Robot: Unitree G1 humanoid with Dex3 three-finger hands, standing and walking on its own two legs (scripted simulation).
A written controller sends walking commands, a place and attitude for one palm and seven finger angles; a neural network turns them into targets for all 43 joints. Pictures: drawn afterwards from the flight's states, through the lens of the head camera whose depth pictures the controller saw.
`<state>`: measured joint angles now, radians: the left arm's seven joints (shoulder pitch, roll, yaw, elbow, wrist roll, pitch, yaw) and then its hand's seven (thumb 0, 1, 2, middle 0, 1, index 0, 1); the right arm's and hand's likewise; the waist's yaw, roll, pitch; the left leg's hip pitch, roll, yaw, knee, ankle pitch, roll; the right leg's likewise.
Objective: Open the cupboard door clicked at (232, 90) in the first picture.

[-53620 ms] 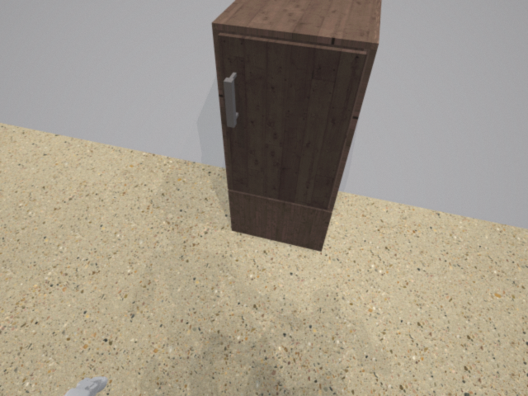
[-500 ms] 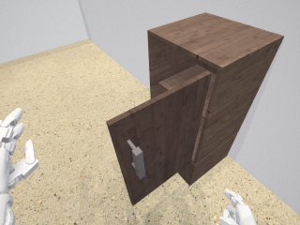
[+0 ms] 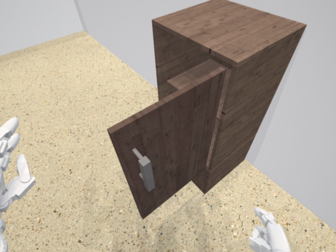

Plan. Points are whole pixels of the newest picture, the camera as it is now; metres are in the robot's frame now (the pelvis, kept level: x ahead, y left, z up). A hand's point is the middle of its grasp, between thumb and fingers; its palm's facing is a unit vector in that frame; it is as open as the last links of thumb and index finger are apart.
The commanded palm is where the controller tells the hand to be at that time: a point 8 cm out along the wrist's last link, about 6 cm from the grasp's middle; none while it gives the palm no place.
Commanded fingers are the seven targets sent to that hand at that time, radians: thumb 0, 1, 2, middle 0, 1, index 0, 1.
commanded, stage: step back with the hand held close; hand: left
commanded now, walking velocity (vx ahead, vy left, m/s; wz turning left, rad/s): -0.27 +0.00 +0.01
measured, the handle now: (143, 170) +0.34 +0.11 -0.04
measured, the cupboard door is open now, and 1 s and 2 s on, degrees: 90 90 90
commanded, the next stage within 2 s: stop stepping back and stand still in 0.96 s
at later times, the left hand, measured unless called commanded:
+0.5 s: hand out of the picture +0.11 +0.29 +0.15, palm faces +0.44 -0.75 -0.50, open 7.5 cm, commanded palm +0.05 +0.33 +0.17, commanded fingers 0.00 0.90 0.90 -0.20 -0.30 -0.20 -0.30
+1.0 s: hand out of the picture -0.01 +0.31 +0.17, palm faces +0.53 -0.73 -0.44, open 7.5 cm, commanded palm -0.07 +0.33 +0.17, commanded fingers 0.00 0.90 0.90 -0.20 -0.30 -0.20 -0.30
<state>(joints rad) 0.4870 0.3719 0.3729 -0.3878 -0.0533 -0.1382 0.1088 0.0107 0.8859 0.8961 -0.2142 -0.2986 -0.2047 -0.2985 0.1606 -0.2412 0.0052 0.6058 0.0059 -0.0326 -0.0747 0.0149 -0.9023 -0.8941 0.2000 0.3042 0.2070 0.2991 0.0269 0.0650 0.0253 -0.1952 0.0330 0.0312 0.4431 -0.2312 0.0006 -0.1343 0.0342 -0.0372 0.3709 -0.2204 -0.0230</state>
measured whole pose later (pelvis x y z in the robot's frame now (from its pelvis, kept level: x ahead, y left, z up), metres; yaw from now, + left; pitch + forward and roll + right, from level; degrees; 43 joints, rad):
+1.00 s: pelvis -0.19 +0.02 -0.02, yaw +4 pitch +4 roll -4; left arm 0.52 0.46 0.49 -0.57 -0.08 -0.24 0.17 0.01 0.89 0.90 -0.21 -0.30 -0.20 -0.30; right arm 0.14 -0.14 0.00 0.64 -0.01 -0.14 -0.04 0.01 -0.90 -0.89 0.20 0.30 0.21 0.30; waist 0.03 0.00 -0.01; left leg -0.59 0.09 0.11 0.38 0.08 0.03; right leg -0.17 0.07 -0.05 0.74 -0.58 -0.03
